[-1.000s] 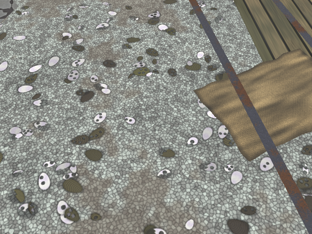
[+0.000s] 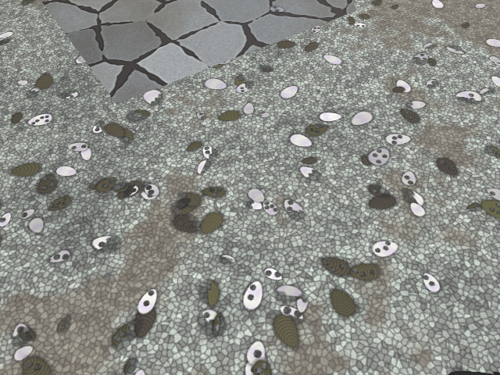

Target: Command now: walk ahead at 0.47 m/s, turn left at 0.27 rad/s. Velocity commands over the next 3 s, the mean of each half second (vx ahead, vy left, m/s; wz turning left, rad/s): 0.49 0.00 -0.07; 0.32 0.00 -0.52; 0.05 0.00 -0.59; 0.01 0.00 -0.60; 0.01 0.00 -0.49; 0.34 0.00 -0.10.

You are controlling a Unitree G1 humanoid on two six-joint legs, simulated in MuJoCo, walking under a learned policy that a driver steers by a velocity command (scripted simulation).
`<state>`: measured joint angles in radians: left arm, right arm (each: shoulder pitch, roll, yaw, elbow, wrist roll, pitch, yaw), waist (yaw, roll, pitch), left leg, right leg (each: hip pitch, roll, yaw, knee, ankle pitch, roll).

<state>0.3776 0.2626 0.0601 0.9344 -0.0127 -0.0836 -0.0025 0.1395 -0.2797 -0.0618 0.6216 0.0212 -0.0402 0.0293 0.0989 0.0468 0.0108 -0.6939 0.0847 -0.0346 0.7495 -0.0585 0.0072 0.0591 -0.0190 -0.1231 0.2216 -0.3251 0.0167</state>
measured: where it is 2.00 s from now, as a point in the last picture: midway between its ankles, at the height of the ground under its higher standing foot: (315, 323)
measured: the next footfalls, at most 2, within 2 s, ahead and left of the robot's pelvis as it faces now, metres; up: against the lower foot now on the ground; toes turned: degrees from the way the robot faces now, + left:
left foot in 0.10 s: +0.23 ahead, +0.14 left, +0.00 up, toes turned +3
right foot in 0.66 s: +0.54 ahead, -0.10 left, +0.00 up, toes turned -14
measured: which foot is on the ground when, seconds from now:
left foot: up 0.00-0.08, down 0.10-0.66, up 0.68-1.00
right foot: down 0.00-0.12, up 0.14-0.64, down 0.66-1.00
